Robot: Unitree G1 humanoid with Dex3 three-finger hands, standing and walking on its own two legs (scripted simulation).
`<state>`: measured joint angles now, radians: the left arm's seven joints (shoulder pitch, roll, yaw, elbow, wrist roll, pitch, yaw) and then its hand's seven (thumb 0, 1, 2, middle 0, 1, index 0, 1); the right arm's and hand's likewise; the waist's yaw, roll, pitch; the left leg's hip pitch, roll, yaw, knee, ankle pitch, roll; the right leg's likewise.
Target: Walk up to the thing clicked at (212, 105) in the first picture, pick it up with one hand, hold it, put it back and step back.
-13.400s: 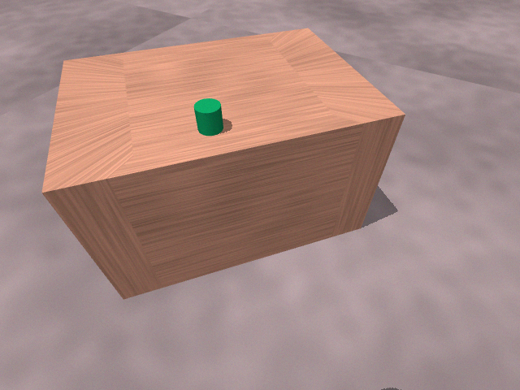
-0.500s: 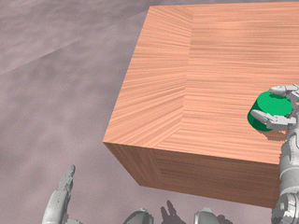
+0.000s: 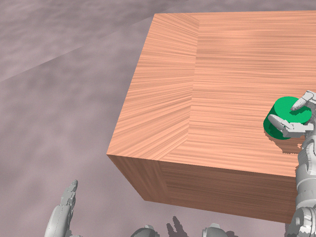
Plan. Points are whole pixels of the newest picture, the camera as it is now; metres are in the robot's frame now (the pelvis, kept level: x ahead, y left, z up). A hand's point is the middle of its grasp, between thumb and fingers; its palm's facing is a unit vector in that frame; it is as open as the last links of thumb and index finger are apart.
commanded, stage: settle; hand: right
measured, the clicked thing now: (285, 118) +0.45 -0.26 +0.02
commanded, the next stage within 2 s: lift in 0.52 s
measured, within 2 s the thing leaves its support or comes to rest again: neither
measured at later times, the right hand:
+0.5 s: hand (297, 103) +0.44 -0.26 +0.09, palm faces +0.31 +0.95 +0.02, open 6.7 cm
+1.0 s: hand (300, 96) +0.43 -0.25 +0.12, palm faces +0.30 +0.95 +0.03, open 6.7 cm
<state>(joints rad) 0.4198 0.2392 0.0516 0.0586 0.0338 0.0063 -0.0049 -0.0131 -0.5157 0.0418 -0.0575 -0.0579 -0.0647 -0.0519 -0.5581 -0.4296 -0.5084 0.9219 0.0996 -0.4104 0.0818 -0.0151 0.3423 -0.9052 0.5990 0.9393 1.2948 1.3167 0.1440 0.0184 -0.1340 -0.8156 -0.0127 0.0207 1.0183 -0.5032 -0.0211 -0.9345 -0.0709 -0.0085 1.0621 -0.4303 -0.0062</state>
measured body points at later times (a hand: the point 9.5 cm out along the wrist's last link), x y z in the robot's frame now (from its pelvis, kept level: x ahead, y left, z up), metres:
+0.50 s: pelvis +0.01 +0.00 +0.02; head +0.08 -0.03 +0.46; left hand +0.15 +0.26 -0.01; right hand +0.42 -0.31 +0.09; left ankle -0.01 +0.14 -0.67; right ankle +0.04 -0.11 -0.67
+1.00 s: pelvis +0.01 +0.00 +0.04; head +0.06 -0.02 +0.48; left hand +0.16 +0.26 +0.00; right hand +0.41 -0.30 +0.12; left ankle -0.01 +0.14 -0.67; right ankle +0.04 -0.11 -0.67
